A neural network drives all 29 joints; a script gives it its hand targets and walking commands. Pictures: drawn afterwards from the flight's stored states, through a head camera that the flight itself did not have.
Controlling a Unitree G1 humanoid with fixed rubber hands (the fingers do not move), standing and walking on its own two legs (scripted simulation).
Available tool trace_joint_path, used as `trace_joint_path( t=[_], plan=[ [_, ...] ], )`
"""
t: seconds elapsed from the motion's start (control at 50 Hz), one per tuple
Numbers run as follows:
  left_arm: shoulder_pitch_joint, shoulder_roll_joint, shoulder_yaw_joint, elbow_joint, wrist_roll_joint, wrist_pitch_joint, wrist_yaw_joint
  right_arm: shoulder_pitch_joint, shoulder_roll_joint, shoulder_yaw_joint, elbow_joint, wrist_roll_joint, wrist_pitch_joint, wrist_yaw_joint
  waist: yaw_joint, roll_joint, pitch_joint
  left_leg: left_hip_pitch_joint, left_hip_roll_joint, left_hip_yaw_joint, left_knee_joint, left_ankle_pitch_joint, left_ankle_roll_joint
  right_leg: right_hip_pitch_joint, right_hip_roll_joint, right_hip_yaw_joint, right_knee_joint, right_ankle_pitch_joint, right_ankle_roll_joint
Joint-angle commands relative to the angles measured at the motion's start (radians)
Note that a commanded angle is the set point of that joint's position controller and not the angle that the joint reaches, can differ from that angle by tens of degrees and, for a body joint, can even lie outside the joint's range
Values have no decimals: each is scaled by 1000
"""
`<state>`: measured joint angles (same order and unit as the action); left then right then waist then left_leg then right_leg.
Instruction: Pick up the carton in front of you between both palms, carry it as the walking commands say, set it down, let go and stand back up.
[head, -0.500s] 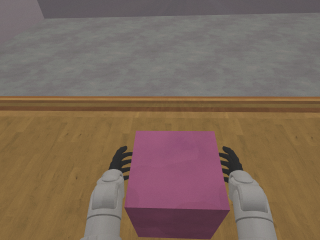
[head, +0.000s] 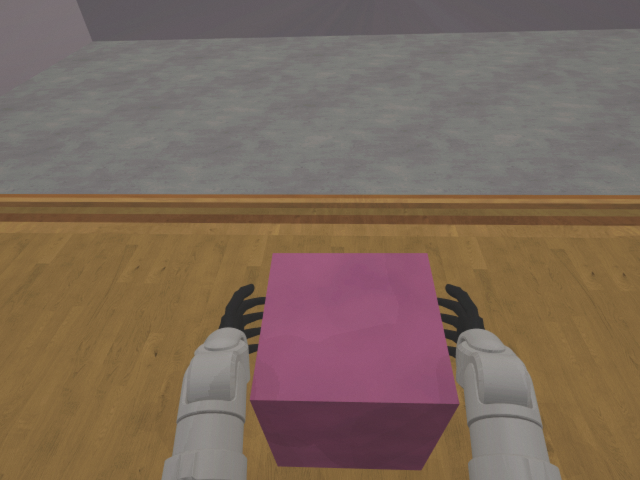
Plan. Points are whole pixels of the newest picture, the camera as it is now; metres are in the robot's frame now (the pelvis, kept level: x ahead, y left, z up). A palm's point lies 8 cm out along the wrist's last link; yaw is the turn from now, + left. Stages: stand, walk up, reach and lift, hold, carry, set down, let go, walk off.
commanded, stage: hold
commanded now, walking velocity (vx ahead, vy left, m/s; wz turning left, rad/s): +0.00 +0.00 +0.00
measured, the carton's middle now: (349, 364) +0.30 +0.00 -0.02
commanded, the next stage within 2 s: carry in 0.12 s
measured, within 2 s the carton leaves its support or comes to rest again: neither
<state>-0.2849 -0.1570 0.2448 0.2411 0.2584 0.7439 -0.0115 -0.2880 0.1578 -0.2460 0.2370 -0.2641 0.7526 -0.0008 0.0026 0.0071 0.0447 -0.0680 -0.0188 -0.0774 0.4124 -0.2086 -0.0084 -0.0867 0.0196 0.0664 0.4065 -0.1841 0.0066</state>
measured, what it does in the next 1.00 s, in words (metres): walks ahead: right foot, then left foot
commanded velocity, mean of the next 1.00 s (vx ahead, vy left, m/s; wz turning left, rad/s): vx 0.46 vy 0.00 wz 0.00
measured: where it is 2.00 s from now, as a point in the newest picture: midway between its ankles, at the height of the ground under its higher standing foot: (328, 299)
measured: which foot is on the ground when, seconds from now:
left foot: down 0.00-0.52, up 0.54-0.80, down 0.82-1.00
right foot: down 0.00-0.34, up 0.36-0.48, down 0.50-0.84, up 0.86-1.00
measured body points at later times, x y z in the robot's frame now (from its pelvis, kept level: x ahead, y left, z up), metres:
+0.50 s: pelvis +0.10 +0.01 +0.00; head +0.07 +0.01 +0.45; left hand +0.39 +0.17 +0.07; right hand +0.39 -0.13 +0.07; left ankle +0.02 +0.13 -0.74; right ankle +0.11 -0.09 -0.74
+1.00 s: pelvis +0.37 +0.07 +0.00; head +0.38 +0.07 +0.45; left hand +0.65 +0.22 +0.07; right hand +0.65 -0.08 +0.07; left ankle +0.37 +0.14 -0.74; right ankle +0.31 -0.06 -0.66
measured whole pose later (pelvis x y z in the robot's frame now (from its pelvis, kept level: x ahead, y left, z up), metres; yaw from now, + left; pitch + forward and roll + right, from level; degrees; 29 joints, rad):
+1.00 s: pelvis +0.37 +0.07 +0.00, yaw +0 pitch +5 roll +0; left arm -0.18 -0.14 0.14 -0.33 0.10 1.25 0.10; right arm -0.18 0.14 -0.12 -0.31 -0.10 1.23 -0.10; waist -0.01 0.00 -0.09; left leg -0.30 0.04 0.26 0.43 -0.23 0.07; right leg -0.51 -0.09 -0.09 1.09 -0.34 -0.01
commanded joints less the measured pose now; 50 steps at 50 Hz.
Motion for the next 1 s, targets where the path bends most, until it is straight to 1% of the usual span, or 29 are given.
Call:
trace_joint_path(
  t=[0.0, 0.08, 0.1, 0.14, 0.16, 0.24, 0.28, 0.3, 0.32, 0.34, 0.36, 0.38, 0.42, 0.46, 0.48, 0.5, 0.52, 0.54, 0.56, 0.6, 0.66, 0.74, 0.78, 0.8, 0.82, 0.84, 0.86, 0.92, 0.98],
  plan=[
    [-537, -903, -574, -46, -243, -32, -223, -537, 919, 585, -48, 253, -33, 231, 0, -6, -253, -7, -64, 9, -87, 61, 10, 90, 64, -3, -69, 58, -3],
    [-515, -899, -579, -65, -246, -31, -222, -512, 917, 589, -65, 256, -32, 228, 0, -7, -264, 10, -66, 7, -88, 102, 9, 103, 66, -1, -71, 102, -2],
    [-540, -891, -587, -82, -252, -19, -222, -542, 901, 600, -75, 265, -24, 224, 0, -21, -317, -89, 110, 5, -4, 14, 18, -7, -120, -7, -12, -3, -13],
    [-545, -884, -603, -113, -275, -11, -216, -552, 902, 620, -111, 290, -15, 221, 2, -44, -304, -169, 80, -11, -23, -356, 25, -95, -115, 39, -74, -417, -25],
    [-565, -888, -620, -140, -288, -5, -213, -568, 903, 639, -139, 307, -9, 220, 2, -48, -285, -226, 68, -5, -6, -456, 23, -110, -125, 65, -92, -539, -34],
    [-532, -864, -702, -242, -339, 53, -178, -578, 892, 736, -233, 389, 46, 204, 9, -122, -358, -244, 8, 129, 140, -183, 12, -96, -214, 170, -124, -432, -103],
    [-538, -839, -743, -309, -373, 110, -162, -573, 889, 773, -271, 435, 99, 198, 6, -98, -378, -153, 25, 119, 47, -212, 28, -183, -186, 102, -73, -450, -94],
    [-546, -829, -759, -338, -391, 142, -158, -571, 874, 780, -291, 449, 129, 193, 3, -30, -360, -111, 84, 33, -25, -279, 47, -253, -142, 26, 19, -431, -66],
    [-565, -823, -774, -357, -413, 176, -156, -543, 855, 779, -297, 456, 161, 187, -13, 124, -340, -43, 206, -155, -118, -377, 91, -372, -79, -79, 203, -364, -24],
    [-572, -819, -788, -365, -435, 210, -155, -523, 830, 774, -306, 461, 194, 178, -24, 245, -302, 60, 308, -330, -193, -353, 150, -543, -29, -162, 348, -298, 4],
    [-585, -823, -806, -383, -468, 242, -157, -509, 812, 771, -323, 459, 223, 166, -33, 247, -253, 104, 356, -400, -192, -197, 201, -641, -43, -174, 330, -336, 3],
    [-577, -833, -826, -393, -501, 268, -160, -497, 802, 778, -362, 464, 251, 153, -35, 187, -257, 115, 355, -367, -171, -55, 214, -635, -58, -159, 300, -350, -5],
    [-539, -855, -850, -424, -556, 309, -161, -499, 806, 807, -459, 495, 298, 135, -32, 138, -340, 131, 303, -212, -109, 103, 176, -520, -26, -197, 189, -249, -7],
    [-480, -876, -852, -456, -577, 345, -157, -479, 825, 831, -529, 523, 340, 131, -15, 142, -403, 32, 221, -35, -31, 78, 117, -264, 9, -260, 16, -102, -6],
    [-456, -882, -849, -481, -577, 362, -154, -450, 838, 838, -551, 533, 359, 133, -9, 106, -433, -105, 188, 36, 32, 20, 93, -48, -5, -251, -35, -44, -9],
    [-426, -880, -838, -497, -570, 379, -151, -441, 841, 839, -565, 540, 376, 137, 7, 24, -474, -300, 152, 101, 165, -34, 64, 200, -95, -134, -68, -76, -35],
    [-382, -859, -826, -505, -546, 393, -143, -452, 848, 850, -595, 559, 401, 148, 23, -234, -475, -555, 76, 203, 424, -163, 12, 349, -338, 229, -139, -200, -137],
    [-374, -847, -810, -514, -522, 404, -134, -476, 849, 858, -607, 577, 421, 159, 29, -294, -401, -761, 36, 183, 510, -338, 13, 396, -463, 427, -169, -104, -241],
    [-384, -848, -812, -558, -510, 417, -126, -474, 865, 866, -603, 587, 431, 169, 32, -204, -361, -812, 87, 131, 573, -367, 31, 368, -482, 424, -155, 23, -275],
    [-394, -887, -838, -633, -520, 436, -121, -422, 882, 855, -599, 600, 440, 177, 29, -76, -377, -802, 124, 121, 560, -325, 33, 339, -442, 267, -155, 77, -224],
    [-437, -891, -855, -707, -560, 450, -130, -425, 892, 865, -650, 604, 449, 168, 22, -119, -362, -631, 99, 188, 332, -134, 11, 214, -326, 20, -189, 86, -144],
    [-388, -838, -861, -712, -579, 481, -139, -372, 846, 842, -679, 574, 470, 146, 18, -158, -343, -374, 44, 295, 117, 44, 12, 71, -273, -139, -144, 137, -103],
    [-380, -813, -856, -709, -580, 495, -142, -343, 824, 826, -663, 561, 481, 142, 0, -111, -383, -85, 0, 377, 61, 95, 23, -61, -229, -231, 28, 215, -65],
    [-377, -796, -852, -703, -578, 503, -143, -329, 812, 815, -647, 555, 486, 141, -11, -73, -429, 93, 23, 349, 68, 35, 38, -155, -198, -276, 180, 236, -37],
    [-387, -773, -847, -699, -574, 514, -147, -313, 791, 799, -631, 541, 491, 139, -37, 75, -461, 227, 219, 41, -54, -163, 82, -316, -137, -293, 425, 58, 12],
    [-418, -776, -854, -701, -583, 526, -149, -322, 783, 790, -603, 521, 491, 138, -35, 290, -469, 358, 461, -412, -191, -223, 221, -583, -16, -255, 685, -274, 40],
    [-424, -789, -854, -674, -586, 529, -155, -335, 801, 790, -606, 529, 493, 137, -30, 229, -455, 337, 492, -454, -193, -135, 266, -672, -73, -126, 817, -314, 5],
    [-429, -861, -851, -649, -591, 508, -169, -392, 899, 826, -636, 553, 479, 144, -27, 21, -423, 205, 415, -196, -170, 97, 195, -672, -170, -76, 783, -179, -30],
    [-429, -910, -861, -657, -574, 476, -160, -441, 936, 857, -673, 588, 458, 157, -24, 69, -416, 149, 352, -13, -207, 154, 152, -594, -148, -125, 602, -98, -16]
  ],
)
